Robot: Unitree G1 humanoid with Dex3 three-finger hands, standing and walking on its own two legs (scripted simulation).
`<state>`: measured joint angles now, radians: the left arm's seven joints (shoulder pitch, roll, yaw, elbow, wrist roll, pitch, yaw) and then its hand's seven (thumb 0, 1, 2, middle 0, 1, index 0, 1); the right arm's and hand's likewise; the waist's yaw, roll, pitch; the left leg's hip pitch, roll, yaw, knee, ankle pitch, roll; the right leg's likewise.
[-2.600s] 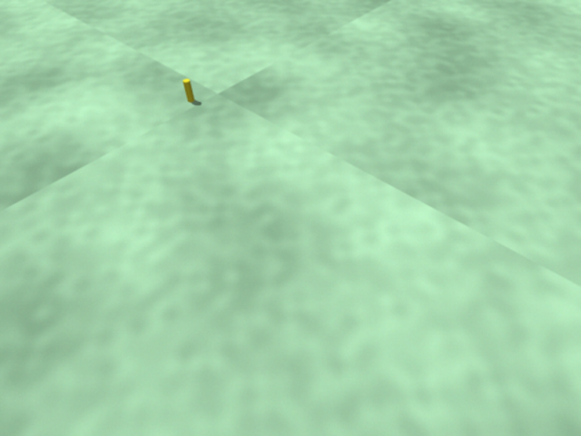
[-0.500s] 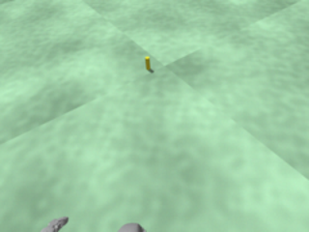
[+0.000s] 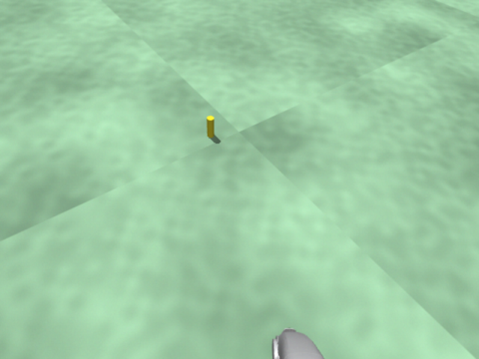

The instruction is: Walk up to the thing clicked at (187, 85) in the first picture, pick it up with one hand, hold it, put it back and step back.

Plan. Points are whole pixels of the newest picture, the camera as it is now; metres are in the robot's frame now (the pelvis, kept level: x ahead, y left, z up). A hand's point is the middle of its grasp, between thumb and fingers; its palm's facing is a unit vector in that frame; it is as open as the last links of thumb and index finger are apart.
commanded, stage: walk up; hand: left
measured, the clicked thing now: (210, 127) +1.42 +0.12 -0.71
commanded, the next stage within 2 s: none
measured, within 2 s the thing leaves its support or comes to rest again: neither
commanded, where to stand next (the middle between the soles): +1.11 -0.06 m, yaw +0 degrees
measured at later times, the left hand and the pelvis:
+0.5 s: hand (130, 258) +0.33 +0.23 -0.13, palm faces -0.02 -0.93 -0.37, open 7.4 cm; pelvis +0.27 -0.04 +0.00, yaw +1 degrees
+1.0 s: hand (146, 173) +0.58 +0.25 -0.14, palm faces -0.08 -0.93 -0.35, open 7.4 cm; pelvis +0.51 -0.03 -0.01, yaw -1 degrees
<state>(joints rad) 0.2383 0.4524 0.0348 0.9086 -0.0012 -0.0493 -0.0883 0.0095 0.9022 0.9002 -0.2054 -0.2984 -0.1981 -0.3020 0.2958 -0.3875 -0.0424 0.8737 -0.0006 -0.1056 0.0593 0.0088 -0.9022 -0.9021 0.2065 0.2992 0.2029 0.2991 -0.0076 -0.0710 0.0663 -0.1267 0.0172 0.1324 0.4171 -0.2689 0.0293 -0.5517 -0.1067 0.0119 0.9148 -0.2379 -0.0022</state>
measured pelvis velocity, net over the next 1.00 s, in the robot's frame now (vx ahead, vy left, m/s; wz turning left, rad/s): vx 0.51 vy -0.03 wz -0.02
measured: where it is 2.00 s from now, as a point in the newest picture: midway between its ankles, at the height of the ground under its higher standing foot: (241, 206)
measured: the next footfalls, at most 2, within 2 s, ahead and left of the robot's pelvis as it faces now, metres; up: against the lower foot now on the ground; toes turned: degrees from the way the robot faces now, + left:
right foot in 0.18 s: +0.29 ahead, -0.15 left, +0.00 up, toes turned -5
left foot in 0.62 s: +0.50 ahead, +0.11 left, +0.00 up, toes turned +7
